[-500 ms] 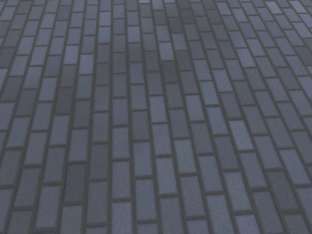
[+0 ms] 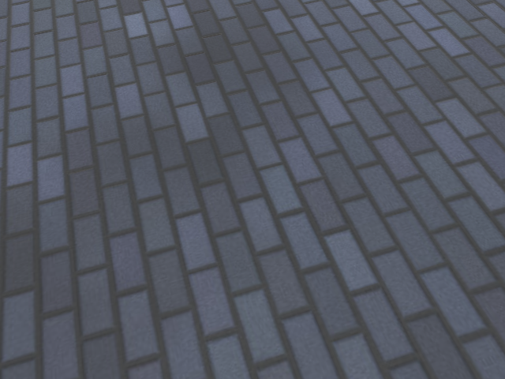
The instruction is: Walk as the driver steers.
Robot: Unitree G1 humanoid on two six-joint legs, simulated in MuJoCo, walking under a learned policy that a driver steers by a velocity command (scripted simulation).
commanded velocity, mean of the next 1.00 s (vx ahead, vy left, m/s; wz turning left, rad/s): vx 0.50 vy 0.00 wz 0.36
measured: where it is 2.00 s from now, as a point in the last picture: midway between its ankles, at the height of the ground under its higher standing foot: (158, 232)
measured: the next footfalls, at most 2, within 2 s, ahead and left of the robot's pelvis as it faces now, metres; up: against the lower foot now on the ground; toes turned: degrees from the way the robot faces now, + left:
left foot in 0.24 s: +0.32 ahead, +0.13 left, +0.00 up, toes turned +4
right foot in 0.78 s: +0.65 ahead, +0.02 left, +0.00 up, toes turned +22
